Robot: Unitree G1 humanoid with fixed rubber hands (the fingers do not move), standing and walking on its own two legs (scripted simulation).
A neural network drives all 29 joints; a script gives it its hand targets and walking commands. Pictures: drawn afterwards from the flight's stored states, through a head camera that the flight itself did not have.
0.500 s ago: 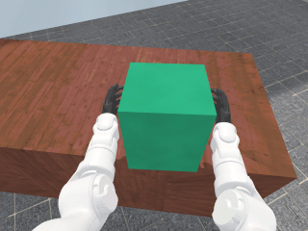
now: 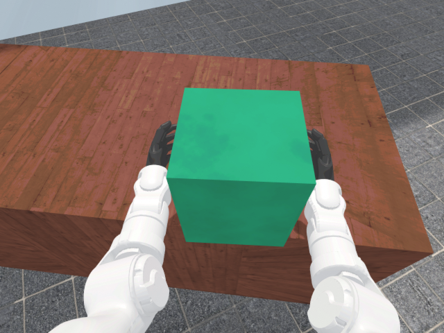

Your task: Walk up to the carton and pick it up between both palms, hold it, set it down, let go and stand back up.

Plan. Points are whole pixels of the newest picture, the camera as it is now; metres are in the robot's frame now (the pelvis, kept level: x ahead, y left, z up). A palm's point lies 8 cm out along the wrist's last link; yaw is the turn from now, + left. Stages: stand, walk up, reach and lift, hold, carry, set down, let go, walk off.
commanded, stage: set down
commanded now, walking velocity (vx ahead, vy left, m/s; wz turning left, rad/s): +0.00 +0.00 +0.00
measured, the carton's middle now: (237, 173) +0.41 -0.03 +0.02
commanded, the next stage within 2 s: none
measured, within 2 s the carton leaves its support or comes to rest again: neither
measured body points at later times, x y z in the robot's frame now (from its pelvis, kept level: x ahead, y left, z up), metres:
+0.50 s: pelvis +0.00 +0.00 -0.01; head +0.08 +0.01 +0.44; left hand +0.44 +0.13 +0.02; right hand +0.40 -0.19 +0.02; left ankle -0.01 +0.10 -0.75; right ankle +0.00 -0.12 -0.75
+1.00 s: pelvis -0.04 +0.00 -0.03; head +0.01 +0.02 +0.42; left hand +0.44 +0.19 +0.08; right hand +0.39 -0.26 +0.09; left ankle -0.01 +0.10 -0.75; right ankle +0.00 -0.12 -0.75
